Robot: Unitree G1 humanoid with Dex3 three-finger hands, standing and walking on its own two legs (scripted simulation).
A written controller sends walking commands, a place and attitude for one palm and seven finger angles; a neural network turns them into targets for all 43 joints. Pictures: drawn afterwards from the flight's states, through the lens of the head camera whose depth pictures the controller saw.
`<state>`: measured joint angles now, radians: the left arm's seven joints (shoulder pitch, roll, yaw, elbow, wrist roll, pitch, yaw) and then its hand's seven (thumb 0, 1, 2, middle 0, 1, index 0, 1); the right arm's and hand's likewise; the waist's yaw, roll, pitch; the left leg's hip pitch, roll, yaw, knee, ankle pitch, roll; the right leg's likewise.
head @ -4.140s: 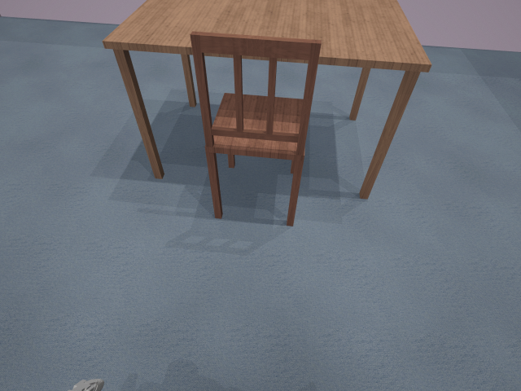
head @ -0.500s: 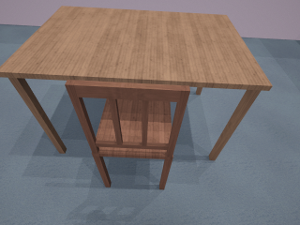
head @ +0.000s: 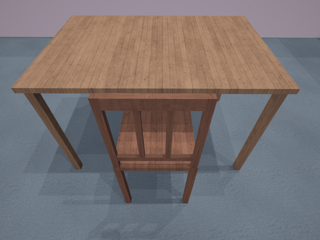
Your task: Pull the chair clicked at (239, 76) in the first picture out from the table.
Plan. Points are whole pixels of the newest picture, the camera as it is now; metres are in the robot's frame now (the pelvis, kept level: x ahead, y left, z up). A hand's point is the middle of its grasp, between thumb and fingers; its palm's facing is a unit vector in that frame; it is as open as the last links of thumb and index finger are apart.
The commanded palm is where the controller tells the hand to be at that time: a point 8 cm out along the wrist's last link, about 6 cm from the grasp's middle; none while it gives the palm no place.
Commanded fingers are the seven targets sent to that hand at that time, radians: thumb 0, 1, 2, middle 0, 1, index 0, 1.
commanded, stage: come to a stop and stand still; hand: left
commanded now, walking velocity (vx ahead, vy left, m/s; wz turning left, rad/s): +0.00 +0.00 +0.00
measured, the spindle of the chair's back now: (139, 135) +0.48 +0.11 -0.09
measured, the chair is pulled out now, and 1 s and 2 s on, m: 0.00 0.00 0.00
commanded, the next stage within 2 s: look again from close up in 1.14 s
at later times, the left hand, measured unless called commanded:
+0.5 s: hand out of the picture +0.03 +0.15 -0.17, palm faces +0.01 -0.98 -0.20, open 7.3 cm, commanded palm none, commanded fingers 0.00 0.90 0.90 -0.20 -0.30 -0.20 -0.30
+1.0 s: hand out of the picture +0.03 +0.12 -0.17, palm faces +0.02 -0.98 -0.18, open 7.3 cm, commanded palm none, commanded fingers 0.00 0.90 0.90 -0.20 -0.30 -0.20 -0.30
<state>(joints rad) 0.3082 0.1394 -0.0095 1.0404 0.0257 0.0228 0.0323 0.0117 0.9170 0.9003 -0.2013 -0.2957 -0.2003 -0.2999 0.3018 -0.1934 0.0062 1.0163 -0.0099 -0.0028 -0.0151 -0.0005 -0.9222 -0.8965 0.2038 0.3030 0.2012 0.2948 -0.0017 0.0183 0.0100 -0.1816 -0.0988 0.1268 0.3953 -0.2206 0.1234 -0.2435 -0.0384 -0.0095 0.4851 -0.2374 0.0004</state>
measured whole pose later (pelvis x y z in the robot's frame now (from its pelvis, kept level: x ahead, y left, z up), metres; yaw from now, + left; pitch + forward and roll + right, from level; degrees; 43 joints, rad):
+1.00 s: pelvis +0.05 -0.04 +0.00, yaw +0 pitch +0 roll +0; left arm 0.31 0.13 -0.03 1.13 0.01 -0.01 0.04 0.01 0.92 0.90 -0.20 -0.30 -0.20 -0.30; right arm 0.28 -0.15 0.03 1.15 0.00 -0.03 -0.03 0.00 -0.91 -0.90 0.20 0.30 0.20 0.29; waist 0.00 0.00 0.02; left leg -0.09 -0.05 0.09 0.35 -0.26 0.06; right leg -0.13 0.01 -0.04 0.41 -0.27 -0.03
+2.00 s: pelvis +0.05 -0.08 +0.00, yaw +1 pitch +0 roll +1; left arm 0.34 0.11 -0.03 1.12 0.01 -0.03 0.05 0.01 0.91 0.90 -0.20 -0.30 -0.20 -0.30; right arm 0.31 -0.13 0.03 1.17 0.00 -0.03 -0.03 0.00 -0.91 -0.90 0.20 0.30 0.20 0.29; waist 0.00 0.00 0.00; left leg -0.10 0.00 0.07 0.36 -0.26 0.00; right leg -0.12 0.07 -0.06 0.38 -0.26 -0.09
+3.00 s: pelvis +0.04 -0.07 +0.01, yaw +0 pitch +0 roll +0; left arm 0.35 0.11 -0.03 1.12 0.01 -0.03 0.05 0.01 0.91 0.90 -0.20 -0.30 -0.20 -0.30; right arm 0.33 -0.11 0.03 1.17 0.00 -0.04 -0.04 0.00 -0.91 -0.90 0.20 0.30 0.20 0.29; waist 0.00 -0.01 0.00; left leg -0.10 0.00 0.09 0.36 -0.26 0.02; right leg -0.13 0.06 -0.04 0.38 -0.25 -0.07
